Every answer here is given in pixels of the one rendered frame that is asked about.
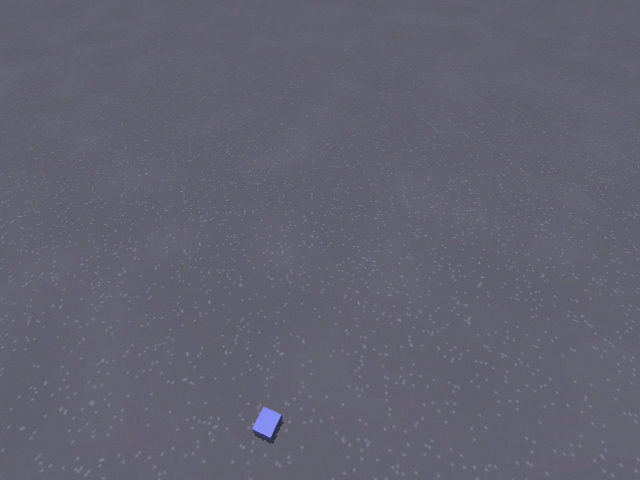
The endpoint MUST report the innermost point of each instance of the small box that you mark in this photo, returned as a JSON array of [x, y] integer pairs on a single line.
[[267, 424]]

